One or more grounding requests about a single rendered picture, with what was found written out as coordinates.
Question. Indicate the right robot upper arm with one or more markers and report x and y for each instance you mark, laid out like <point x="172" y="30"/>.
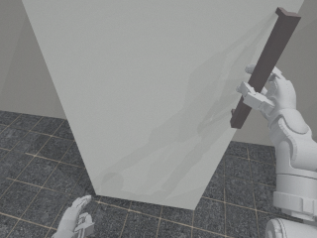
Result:
<point x="283" y="228"/>

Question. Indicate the handle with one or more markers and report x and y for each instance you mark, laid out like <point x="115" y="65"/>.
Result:
<point x="276" y="43"/>

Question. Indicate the robot right forearm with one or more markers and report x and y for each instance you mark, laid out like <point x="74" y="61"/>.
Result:
<point x="295" y="166"/>

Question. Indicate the robot right hand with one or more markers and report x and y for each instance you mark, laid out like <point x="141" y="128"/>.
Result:
<point x="280" y="95"/>

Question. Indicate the robot left hand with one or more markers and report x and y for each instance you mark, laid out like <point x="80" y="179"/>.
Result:
<point x="80" y="224"/>

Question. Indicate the fridge door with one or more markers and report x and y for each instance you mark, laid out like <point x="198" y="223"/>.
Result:
<point x="148" y="86"/>

